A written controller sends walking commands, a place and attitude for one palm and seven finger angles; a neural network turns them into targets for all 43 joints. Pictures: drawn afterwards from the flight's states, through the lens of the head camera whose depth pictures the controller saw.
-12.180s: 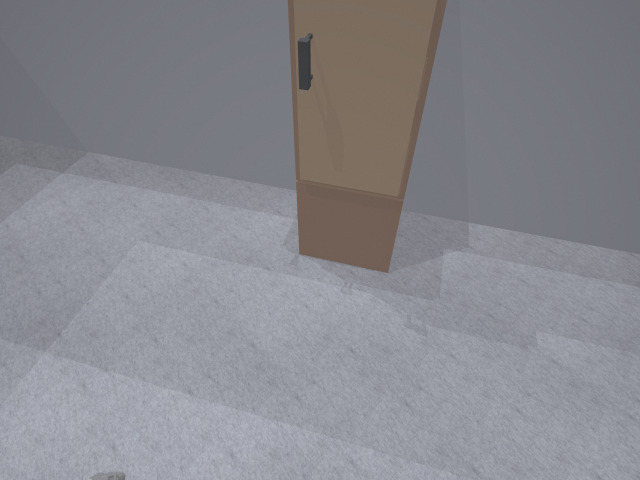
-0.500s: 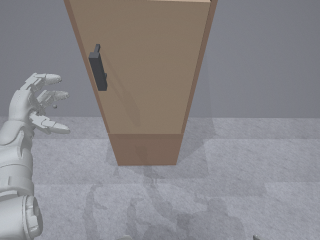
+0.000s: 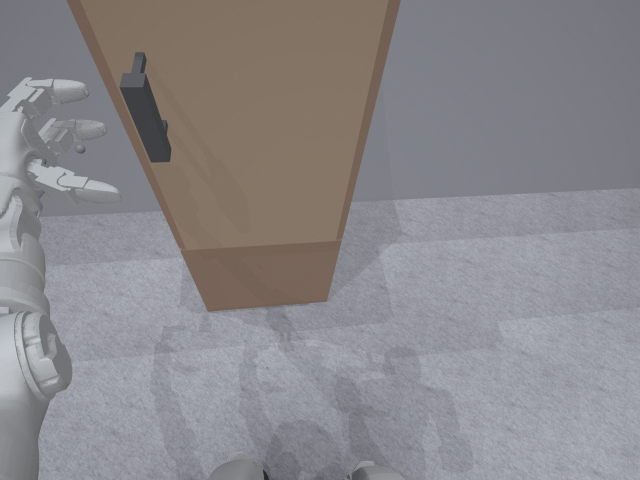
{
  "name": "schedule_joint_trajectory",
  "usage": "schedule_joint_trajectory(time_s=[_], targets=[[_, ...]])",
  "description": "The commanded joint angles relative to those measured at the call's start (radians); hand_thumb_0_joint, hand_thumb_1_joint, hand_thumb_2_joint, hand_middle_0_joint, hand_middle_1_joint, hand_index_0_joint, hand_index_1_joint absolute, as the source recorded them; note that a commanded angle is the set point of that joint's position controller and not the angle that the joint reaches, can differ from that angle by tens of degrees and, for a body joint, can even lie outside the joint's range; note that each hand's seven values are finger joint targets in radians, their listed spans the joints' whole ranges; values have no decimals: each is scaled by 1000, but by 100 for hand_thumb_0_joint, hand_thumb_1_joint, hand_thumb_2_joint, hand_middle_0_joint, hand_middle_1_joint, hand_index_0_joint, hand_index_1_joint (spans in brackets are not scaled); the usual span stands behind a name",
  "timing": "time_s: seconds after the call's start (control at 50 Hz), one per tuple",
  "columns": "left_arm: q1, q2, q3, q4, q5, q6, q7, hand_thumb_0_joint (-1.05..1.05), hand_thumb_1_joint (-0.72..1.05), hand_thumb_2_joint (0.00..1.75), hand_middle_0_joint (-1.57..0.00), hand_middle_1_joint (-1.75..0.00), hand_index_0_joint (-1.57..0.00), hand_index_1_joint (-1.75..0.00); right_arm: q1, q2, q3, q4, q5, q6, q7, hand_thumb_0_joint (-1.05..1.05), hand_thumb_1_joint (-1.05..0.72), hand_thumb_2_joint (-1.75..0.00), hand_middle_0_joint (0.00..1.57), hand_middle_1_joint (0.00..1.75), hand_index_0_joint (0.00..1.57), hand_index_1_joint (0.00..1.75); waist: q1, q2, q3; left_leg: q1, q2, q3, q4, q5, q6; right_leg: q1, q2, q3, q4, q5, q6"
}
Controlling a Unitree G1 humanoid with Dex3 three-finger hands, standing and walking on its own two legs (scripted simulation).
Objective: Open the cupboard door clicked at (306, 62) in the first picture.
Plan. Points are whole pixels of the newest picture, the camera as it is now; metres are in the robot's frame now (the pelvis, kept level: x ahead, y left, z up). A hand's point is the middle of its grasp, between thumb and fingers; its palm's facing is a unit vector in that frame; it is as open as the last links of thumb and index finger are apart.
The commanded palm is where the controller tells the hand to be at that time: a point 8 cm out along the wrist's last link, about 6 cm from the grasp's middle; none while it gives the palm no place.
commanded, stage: move the hooked fingers beside the handle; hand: left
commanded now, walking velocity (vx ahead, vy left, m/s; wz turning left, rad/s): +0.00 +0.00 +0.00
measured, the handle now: (150, 109) +0.56 +0.19 +0.10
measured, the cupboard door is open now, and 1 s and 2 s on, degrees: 0 0 0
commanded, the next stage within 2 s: slide the fingers in behind the handle in 1.46 s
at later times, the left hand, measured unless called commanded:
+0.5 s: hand (92, 122) +0.54 +0.26 +0.11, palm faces +0.04 -1.00 +0.00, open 14.0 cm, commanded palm +0.51 +0.30 +0.11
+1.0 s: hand (91, 135) +0.51 +0.25 +0.11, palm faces +0.05 -1.00 +0.00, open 14.0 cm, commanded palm +0.50 +0.29 +0.10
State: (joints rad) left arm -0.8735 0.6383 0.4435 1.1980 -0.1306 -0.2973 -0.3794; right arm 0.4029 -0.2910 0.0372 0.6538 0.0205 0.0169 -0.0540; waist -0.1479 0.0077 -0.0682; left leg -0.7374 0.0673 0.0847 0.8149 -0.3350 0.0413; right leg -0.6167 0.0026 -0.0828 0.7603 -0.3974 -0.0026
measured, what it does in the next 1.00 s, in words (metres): stands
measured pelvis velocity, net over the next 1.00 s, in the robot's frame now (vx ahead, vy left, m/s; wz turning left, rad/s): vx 0.01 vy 0.00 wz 0.01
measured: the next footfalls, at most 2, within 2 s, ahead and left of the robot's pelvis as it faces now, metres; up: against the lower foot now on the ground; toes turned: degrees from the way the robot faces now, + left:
none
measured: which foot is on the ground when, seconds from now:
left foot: down 0.00-1.00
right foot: down 0.00-1.00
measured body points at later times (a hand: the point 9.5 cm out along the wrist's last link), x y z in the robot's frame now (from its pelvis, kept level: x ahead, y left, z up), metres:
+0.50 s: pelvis +0.01 +0.00 -0.01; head +0.15 +0.03 +0.42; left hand +0.53 +0.31 +0.11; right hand -0.04 -0.27 -0.10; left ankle +0.03 +0.09 -0.70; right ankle -0.02 -0.12 -0.70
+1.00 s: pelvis +0.01 +0.00 -0.01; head +0.11 +0.03 +0.43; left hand +0.50 +0.30 +0.12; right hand +0.03 -0.28 -0.11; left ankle +0.03 +0.09 -0.70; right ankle -0.02 -0.12 -0.70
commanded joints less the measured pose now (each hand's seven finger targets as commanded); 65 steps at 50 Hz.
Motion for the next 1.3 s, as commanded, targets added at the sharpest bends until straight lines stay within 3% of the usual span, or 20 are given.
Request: schedule_joint_trajectory(time_s=[0.0, 0.04, 0.08, 0.22, 0.26, 0.34, 0.38, 0.42, 0.48, 0.52, 0.56, 0.62, 0.68, 0.76, 0.8, 0.92, 0.94, 1.14, 1.24, 1.28], targets=[[-479, 334, 56, -181, -13, -77, -6, 0, -50, 30, -30, -120, -30, -120, 149, -197, -69, -58, -2, -2, -14, 0, -90, -90, 20, 30, 20, 30, -7, 116, -412, 434, -23, -138, -50, 336, -1, -33, 55, 46, -81, 293, -10], [-492, 310, 29, -164, -7, -66, -13, 0, -50, 30, -30, -120, -30, -120, 155, -196, -70, -59, -1, 5, -14, 0, -90, -90, 20, 30, 20, 30, -18, 137, -409, 435, -21, -134, -44, 335, -1, -62, 55, 45, -83, 291, -6], [-504, 352, 48, -111, 4, -48, -11, 0, -50, 30, -30, -120, -30, -120, 171, -203, -66, -53, -2, 14, -14, 0, -90, -90, 20, 30, 20, 30, -25, 121, -366, 385, -21, -135, -42, 306, 0, -71, 55, 46, -84, 272, -6], [-623, 419, 59, -118, 32, -54, -4, 0, -50, 30, -30, -120, -30, -120, 210, -209, -63, -52, -10, 30, -16, 0, -90, -90, 20, 30, 20, 30, -58, 157, -431, 395, -16, -140, -9, 344, 3, -93, 60, 52, -69, 300, -1], [-610, 414, 54, -101, 40, -48, -5, 0, -50, 30, -30, -120, -30, -120, 223, -208, -63, -50, -13, 35, -13, 0, -90, -90, 20, 30, 20, 30, -55, 195, -443, 409, -15, -143, -1, 366, -1, -113, 61, 48, -64, 300, -5], [-539, 433, 79, -86, 36, -32, -22, 0, -50, 30, -30, -120, -30, -120, 237, -210, -64, -62, -16, 47, -10, 0, -90, -90, 20, 30, 20, 30, -34, 184, -480, 401, -16, -135, 12, 424, -1, -85, 65, 46, -50, 355, -4], [-555, 413, 61, -95, 35, -23, -24, 0, -50, 30, -30, -120, -30, -120, 238, -207, -64, -63, -17, 53, -7, 0, -90, -90, 20, 30, 20, 30, -47, 171, -450, 386, -15, -130, 12, 405, 3, -89, 67, 45, -57, 352, 0], [-535, 476, 122, -147, 28, -36, -20, 0, -50, 30, -30, -120, -30, -120, 241, -212, -68, -73, -20, 57, -7, 0, -90, -90, 20, 30, 20, 30, -23, 181, -515, 412, -15, -129, 16, 459, 2, -50, 69, 47, -46, 400, -2], [-524, 430, 103, -225, 24, -56, -17, 0, -50, 30, -30, -120, -30, -120, 234, -199, -74, -77, -20, 63, 4, 0, -90, -90, 20, 30, 20, 30, -12, 238, -546, 478, -13, -132, 19, 515, -5, -60, 74, 39, -44, 415, -5], [-488, 429, 118, -215, 13, -55, -15, 0, -50, 30, -30, -120, -30, -120, 232, -201, -78, -75, -18, 70, 5, 0, -90, -90, 20, 30, 20, 30, -11, 201, -529, 483, -8, -137, 19, 543, -4, -62, 77, 35, -47, 425, -6], [-482, 376, 83, -225, 5, -47, -18, 0, -50, 30, -30, -120, -30, -120, 222, -195, -76, -75, -16, 75, 10, 0, -90, -90, 20, 30, 20, 30, -11, 220, -509, 485, -12, -132, 14, 536, -3, -62, 77, 34, -54, 424, -6], [-473, 373, 84, -231, 3, -43, -15, 0, -50, 30, -30, -120, -30, -120, 215, -195, -78, -73, -13, 79, 8, 0, -90, -90, 20, 30, 20, 30, -14, 208, -491, 492, -10, -134, 11, 543, -3, -67, 76, 33, -56, 427, -7], [-437, 336, 64, -203, -6, -39, -12, 0, -50, 30, -30, -120, -30, -120, 198, -192, -77, -77, -10, 79, 10, 0, -90, -90, 20, 30, 20, 30, -18, 157, -437, 452, -14, -127, 2, 487, 1, -60, 76, 32, -65, 409, -5], [-450, 336, 64, -219, -9, -54, -8, 0, -50, 30, -30, -120, -30, -120, 185, -191, -75, -81, -9, 79, 7, 0, -90, -90, 20, 30, 20, 30, -14, 158, -451, 460, -15, -132, 1, 493, -2, -52, 72, 33, -57, 412, -7], [-488, 282, 22, -223, -11, -62, -4, 0, -50, 30, -30, -120, -30, -120, 177, -185, -72, -78, -8, 75, 8, 0, -90, -90, 20, 30, 20, 30, -29, 179, -426, 474, -15, -136, 3, 477, -2, -84, 71, 32, -58, 386, -9], [-557, 259, -4, -182, -3, -66, 22, 0, -50, 30, -30, -120, -30, -120, 162, -190, -69, -64, -8, 61, 2, 0, -90, -90, 20, 30, 20, 30, -48, 168, -417, 467, -13, -155, -3, 381, -6, -133, 64, 32, -59, 297, -8], [-561, 246, -19, -147, 1, -59, 27, 0, -50, 30, -30, -120, -30, -120, 160, -190, -65, -62, -7, 58, 3, 0, -90, -90, 20, 30, 20, 30, -54, 155, -386, 441, -15, -156, -5, 344, -5, -145, 64, 32, -63, 273, -7], [-613, 440, 68, -77, 46, -68, 38, 0, -50, 30, -30, -120, -30, -120, 182, -204, -48, -68, -7, 38, -11, 0, -90, -90, 20, 30, 20, 30, -54, 143, -430, 307, -22, -136, 20, 271, 5, -77, 59, 59, -46, 272, 1], [-601, 452, 68, -86, 39, -63, 0, 0, -50, 30, -30, -120, -30, -120, 206, -204, -50, -70, -8, 41, -13, 0, -90, -90, 20, 30, 20, 30, -50, 187, -465, 315, -21, -130, 31, 289, 4, -78, 64, 60, -42, 286, 1], [-586, 447, 70, -90, 27, -56, -15, 0, -50, 30, -30, -120, -30, -120, 215, -206, -53, -68, -7, 42, -13, 0, -90, -90, 20, 30, 20, 30, -52, 164, -472, 308, -21, -128, 28, 288, 8, -63, 68, 61, -50, 292, 4]])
